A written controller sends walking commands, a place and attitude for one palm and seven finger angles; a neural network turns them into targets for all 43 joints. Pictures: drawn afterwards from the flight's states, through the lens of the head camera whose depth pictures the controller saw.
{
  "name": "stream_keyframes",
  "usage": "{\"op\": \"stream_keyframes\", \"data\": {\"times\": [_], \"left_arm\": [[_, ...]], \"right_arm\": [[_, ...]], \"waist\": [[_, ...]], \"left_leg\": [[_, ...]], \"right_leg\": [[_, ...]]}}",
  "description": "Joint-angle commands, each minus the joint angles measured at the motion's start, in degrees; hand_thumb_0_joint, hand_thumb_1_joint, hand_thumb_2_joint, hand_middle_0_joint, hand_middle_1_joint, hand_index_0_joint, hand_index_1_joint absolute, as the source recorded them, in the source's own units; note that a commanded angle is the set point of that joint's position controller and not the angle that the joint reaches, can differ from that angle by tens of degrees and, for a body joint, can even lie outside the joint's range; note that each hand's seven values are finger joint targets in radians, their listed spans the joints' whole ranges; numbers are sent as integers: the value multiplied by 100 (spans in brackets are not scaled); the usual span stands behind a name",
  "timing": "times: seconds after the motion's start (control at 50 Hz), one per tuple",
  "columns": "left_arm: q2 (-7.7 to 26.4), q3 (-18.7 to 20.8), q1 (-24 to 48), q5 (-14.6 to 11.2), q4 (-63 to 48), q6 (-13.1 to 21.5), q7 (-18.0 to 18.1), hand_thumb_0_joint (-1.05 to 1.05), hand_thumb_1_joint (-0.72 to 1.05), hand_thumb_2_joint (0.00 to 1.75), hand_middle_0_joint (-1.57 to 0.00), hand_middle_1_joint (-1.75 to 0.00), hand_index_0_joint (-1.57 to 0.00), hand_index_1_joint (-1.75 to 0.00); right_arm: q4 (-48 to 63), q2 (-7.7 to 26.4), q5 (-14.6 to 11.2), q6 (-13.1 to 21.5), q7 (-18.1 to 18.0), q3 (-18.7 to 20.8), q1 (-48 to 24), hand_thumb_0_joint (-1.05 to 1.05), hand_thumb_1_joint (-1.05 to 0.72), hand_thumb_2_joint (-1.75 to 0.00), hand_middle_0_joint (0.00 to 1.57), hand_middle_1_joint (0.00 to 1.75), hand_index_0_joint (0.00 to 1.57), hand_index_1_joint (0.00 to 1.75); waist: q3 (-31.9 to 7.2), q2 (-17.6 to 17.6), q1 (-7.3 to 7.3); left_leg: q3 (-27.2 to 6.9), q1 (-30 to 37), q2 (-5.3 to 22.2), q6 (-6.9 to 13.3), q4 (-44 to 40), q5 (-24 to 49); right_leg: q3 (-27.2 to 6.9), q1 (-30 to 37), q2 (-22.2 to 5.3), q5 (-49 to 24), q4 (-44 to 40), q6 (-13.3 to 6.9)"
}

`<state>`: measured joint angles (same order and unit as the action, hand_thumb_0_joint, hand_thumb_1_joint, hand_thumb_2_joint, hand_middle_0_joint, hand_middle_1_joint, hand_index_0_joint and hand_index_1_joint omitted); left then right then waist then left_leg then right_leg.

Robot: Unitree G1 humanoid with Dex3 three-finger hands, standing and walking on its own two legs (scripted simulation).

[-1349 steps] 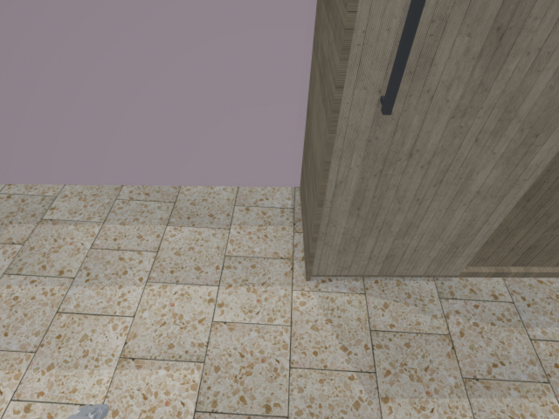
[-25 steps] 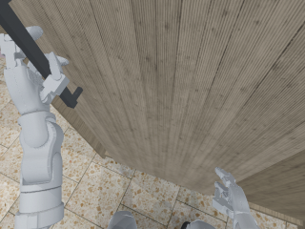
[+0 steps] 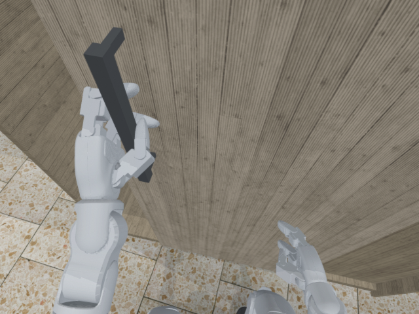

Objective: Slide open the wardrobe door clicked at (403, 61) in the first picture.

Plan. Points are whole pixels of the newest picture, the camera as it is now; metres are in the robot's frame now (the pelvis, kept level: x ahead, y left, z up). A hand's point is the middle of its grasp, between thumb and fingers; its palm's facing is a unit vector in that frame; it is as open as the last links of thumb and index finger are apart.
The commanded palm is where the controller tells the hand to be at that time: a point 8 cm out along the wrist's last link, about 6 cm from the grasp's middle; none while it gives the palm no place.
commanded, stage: step sideways, sliding the door along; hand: left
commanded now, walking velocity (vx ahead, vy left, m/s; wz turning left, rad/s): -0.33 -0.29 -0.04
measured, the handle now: (134, 123) +0.33 +0.19 +0.18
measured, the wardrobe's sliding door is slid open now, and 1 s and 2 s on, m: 0.22 0.43 0.45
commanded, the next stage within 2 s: stop walking and hold the door there in 1.54 s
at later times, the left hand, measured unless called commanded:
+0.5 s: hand (233, 172) +0.28 +0.04 +0.18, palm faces +0.11 -0.99 -0.06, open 6.8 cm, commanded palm +0.26 +0.05 +0.17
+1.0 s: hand (306, 182) +0.28 -0.05 +0.18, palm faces +0.25 -0.97 -0.03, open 6.3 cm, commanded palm +0.25 -0.07 +0.18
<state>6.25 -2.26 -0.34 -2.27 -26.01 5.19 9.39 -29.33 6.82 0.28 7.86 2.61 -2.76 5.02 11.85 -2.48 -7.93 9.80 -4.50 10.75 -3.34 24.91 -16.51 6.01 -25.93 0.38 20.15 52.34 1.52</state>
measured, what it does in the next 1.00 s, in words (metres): steps to the right: right foot, then left foot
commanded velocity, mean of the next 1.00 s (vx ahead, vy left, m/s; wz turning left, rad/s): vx -0.04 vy -0.30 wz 0.02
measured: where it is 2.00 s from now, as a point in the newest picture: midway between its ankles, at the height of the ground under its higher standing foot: outside the picture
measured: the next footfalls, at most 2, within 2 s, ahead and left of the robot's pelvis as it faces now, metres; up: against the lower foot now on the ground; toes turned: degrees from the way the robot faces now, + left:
right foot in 0.16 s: +0.08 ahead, -0.15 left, +0.00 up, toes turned -4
left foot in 0.44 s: -0.03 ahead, +0.03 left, +0.00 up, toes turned +5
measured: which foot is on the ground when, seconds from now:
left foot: down 0.00-0.16, up 0.18-0.42, down 0.44-0.82, up 0.84-0.96, down 0.98-1.00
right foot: up 0.00-0.14, down 0.16-0.44, up 0.46-0.80, down 0.82-0.98, up 1.00-1.00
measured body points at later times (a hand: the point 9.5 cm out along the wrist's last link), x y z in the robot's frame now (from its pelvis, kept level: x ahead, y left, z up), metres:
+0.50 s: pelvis -0.07 -0.09 -0.02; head -0.01 -0.08 +0.42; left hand +0.27 +0.09 +0.18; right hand +0.12 -0.34 -0.10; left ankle -0.07 +0.02 -0.75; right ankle +0.01 -0.17 -0.72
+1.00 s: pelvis -0.14 -0.22 -0.03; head -0.08 -0.22 +0.42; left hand +0.26 +0.00 +0.19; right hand +0.03 -0.47 -0.13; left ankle -0.10 -0.10 -0.75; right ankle -0.15 -0.36 -0.73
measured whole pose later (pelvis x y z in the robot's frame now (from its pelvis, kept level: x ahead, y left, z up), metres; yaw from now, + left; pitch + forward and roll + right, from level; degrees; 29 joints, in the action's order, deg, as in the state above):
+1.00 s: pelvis -0.14 -0.22 -0.03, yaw -1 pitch -1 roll -2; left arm 12.7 8.0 35.5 -5.4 11.0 0.1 11.2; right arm -38.8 15.6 -2.6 1.8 -3.5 1.9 6.9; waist 9.4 -3.2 -2.8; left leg 6.2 -20.5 6.1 0.9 37.5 -11.8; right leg 6.3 -18.0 -3.6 21.6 43.4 1.0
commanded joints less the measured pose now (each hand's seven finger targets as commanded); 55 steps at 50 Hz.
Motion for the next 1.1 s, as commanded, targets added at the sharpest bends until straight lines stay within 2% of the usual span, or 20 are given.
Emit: {"op": "stream_keyframes", "data": {"times": [0.0, 0.1, 0.12, 0.16, 0.18, 0.22, 0.36, 0.38, 0.42, 0.44, 0.58, 0.74, 0.82, 0.84, 0.86, 0.92, 0.94, 0.96, 0.98, 1.08], "left_arm": [[229, -825, 1957, 147, -1657, 580, -543, 0, 90, 90, -45, -140, -45, -140], [297, -760, 2162, 104, -1668, 604, -547, 0, 90, 90, -45, -140, -45, -140], [367, -762, 2253, 119, -1741, 651, -559, 0, 90, 90, -45, -140, -45, -140], [615, -552, 1789, 177, -1521, 636, -503, 0, 90, 90, -45, -140, -45, -140], [548, -572, 1401, 136, -1487, 718, -489, 0, 90, 90, -45, -140, -45, -140], [378, -604, 1899, 166, -2037, 905, -433, 0, 90, 90, -45, -140, -45, -140], [863, -28, 2536, 168, -1257, 1084, -424, 0, 90, 90, -45, -140, -45, -140], [885, -76, 2759, 131, -1205, 1107, -470, 0, 90, 90, -45, -140, -45, -140], [793, -89, 3094, 37, -974, 1059, -572, 0, 90, 90, -45, -140, -45, -140], [1026, 276, 3407, 129, -634, 1028, -550, 0, 90, 90, -45, -140, -45, -140], [568, -61, 4131, 8, 330, 438, -650, 0, 90, 90, -45, -140, -45, -140], [492, -218, 5064, -125, 1075, 489, -578, 0, 90, 90, -45, -140, -45, -140], [787, -369, 5618, -68, 1167, 477, -380, 0, 90, 90, -45, -140, -45, -140], [1011, -110, 5633, -116, 1245, 432, -378, 0, 90, 90, -45, -140, -45, -140], [1106, 67, 5761, -110, 1288, 410, -332, 0, 90, 90, -45, -140, -45, -140], [575, -245, 6197, -186, 1447, 453, -329, 0, 90, 90, -45, -140, -45, -140], [501, -302, 6200, -265, 1472, 483, -400, 0, 90, 90, -45, -140, -45, -140], [184, -568, 6427, -353, 1494, 499, -497, 0, 90, 90, -45, -140, -45, -140], [24, -627, 6898, -304, 1738, 484, -580, 0, 90, 90, -45, -140, -45, -140], [104, -708, 7014, -164, 2128, 330, -628, 0, 90, 90, -45, -140, -45, -140]], "right_arm": [[714, 874, -6, 190, -147, 365, -436, 0, -90, -90, 20, 30, 20, 30], [689, 809, -159, 128, -187, 299, -660, 0, -90, -90, 20, 30, 20, 30], [717, 725, -187, 102, -207, 271, -691, 0, -90, -90, 20, 30, 20, 30], [687, 580, -186, 114, -295, 270, -684, 0, -90, -90, 20, 30, 20, 30], [624, 727, -170, 152, -334, 406, -572, 0, -90, -90, 20, 30, 20, 30], [416, 503, -124, 108, -316, 311, -485, 0, -90, -90, 20, 30, 20, 30], [415, 723, -97, -348, -415, 437, -279, 0, -90, -90, 20, 30, 20, 30], [412, 807, -104, -356, -438, 476, -186, 0, -90, -90, 20, 30, 20, 30], [629, 1139, -103, -278, -399, 661, -407, 0, -90, -90, 20, 30, 20, 30], [504, 1050, -36, -186, -327, 607, -452, 0, -90, -90, 20, 30, 20, 30], [201, 1288, -141, -234, -281, 738, -25, 0, -90, -90, 20, 30, 20, 30], [175, 1226, -297, -81, -316, 624, 25, 0, -90, -90, 20, 30, 20, 30], [180, 749, -427, -96, -482, 390, -189, 0, -90, -90, 20, 30, 20, 30], [76, 947, -402, -118, -571, 511, -243, 0, -90, -90, 20, 30, 20, 30], [-35, 1049, -349, -162, -648, 561, -265, 0, -90, -90, 20, 30, 20, 30], [-211, 1044, -272, -370, -684, 463, -58, 0, -90, -90, 20, 30, 20, 30], [-151, 1367, -237, -400, -684, 648, 50, 0, -90, -90, 20, 30, 20, 30], [-71, 1496, -228, -405, -607, 729, 22, 0, -90, -90, 20, 30, 20, 30], [13, 1444, -366, -410, -364, 689, -246, 0, -90, -90, 20, 30, 20, 30], [-156, 1361, -332, -463, -346, 725, -142, 0, -90, -90, 20, 30, 20, 30]], "waist": [[-2190, -1473, 873], [-2348, -941, 810], [-2443, -200, 791], [-2753, 1729, 555], [-3096, 2029, 468], [-3434, 1430, 685], [-3433, 907, 827], [-3465, 592, 923], [-3001, -1433, 780], [-2908, -699, 769], [-2509, -1067, 844], [-2747, -1730, 987], [-3033, 1042, 879], [-3112, 2320, 693], [-3025, 2365, 698], [-3039, 1037, 1037], [-3274, -81, 1146], [-3519, -1259, 1064], [-3582, -424, 1017], [-2737, -1201, 989]], "left_leg": [[-292, 1596, 1356, 678, -72, 5832], [-207, 762, 1004, 494, 944, 4206], [-150, 283, 564, 372, 1495, 2983], [-509, -1505, -957, 20, 3169, -2178], [-1074, -1599, -1126, 73, 3702, -2442], [-1282, -2291, -1008, 3, 3817, -2215], [-417, -345, -917, 49, 632, -283], [-611, 541, -525, 168, -58, 711], [-3082, 1474, 2267, 1457, -587, 5084], [-2847, 963, 2329, 1562, -442, 4747], [-980, 634, 1286, 892, -208, 3563], [-765, 487, 866, 553, 528, 3437], [-502, -1928, -518, 122, 2578, -1406], [-643, -2317, -683, 144, 3342, -1671], [-658, -2506, -685, 205, 3404, -1866], [-212, -694, -525, 254, 316, 280], [-1409, 1285, 452, 691, -60, 2467], [-3369, 2282, 2175, 1395, -65, 4623], [-3320, 1818, 2202, 1440, -130, 2930], [-1769, 936, 1535, 1229, -168, 2267]], "right_leg": [[-146, -88, -23, -271, -742, 5], [-107, 1381, -20, -1942, -2514, 9], [-262, 1773, -299, -3511, -2798, -3], [-2068, 2452, -1730, -7755, -2907, -772], [-2228, 2626, -1772, -7597, -2831, -647], [-2003, 3720, -1869, -7609, -2431, -1162], [-1322, 2205, -1240, -5180, -2379, -882], [-1183, 1456, -1056, -4214, -2066, -687], [-759, -745, -14, 849, 1, -45], [-1336, -567, 93, 787, 1230, -157], [-492, -450, -141, -107, 823, 161], [106, 1490, 150, -454, -2544, 110], [-1134, 2991, -1810, -5619, -2681, -777], [-1269, 3366, -1742, -5973, -2425, -933], [-1257, 3492, -1800, -6182, -2225, -1092], [-226, 2458, -1204, -4560, -1110, -704], [-67, 458, -721, -2477, -113, -287], [-434, -895, -215, 1093, 981, -47], [-1081, -787, -360, 1084, 1556, -222], [-615, -921, -569, 92, 1411, -22]]}}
